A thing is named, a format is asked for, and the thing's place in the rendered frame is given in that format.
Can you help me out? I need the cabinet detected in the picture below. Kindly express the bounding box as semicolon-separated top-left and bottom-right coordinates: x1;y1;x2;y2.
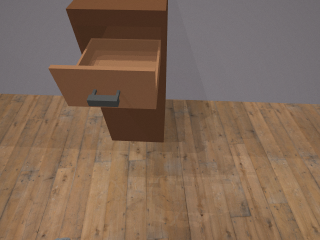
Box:
66;0;168;143

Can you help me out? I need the drawer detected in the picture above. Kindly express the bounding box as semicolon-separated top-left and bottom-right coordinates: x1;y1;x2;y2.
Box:
48;38;161;109

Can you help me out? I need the handle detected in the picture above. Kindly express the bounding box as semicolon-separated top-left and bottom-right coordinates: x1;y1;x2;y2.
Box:
86;89;120;107

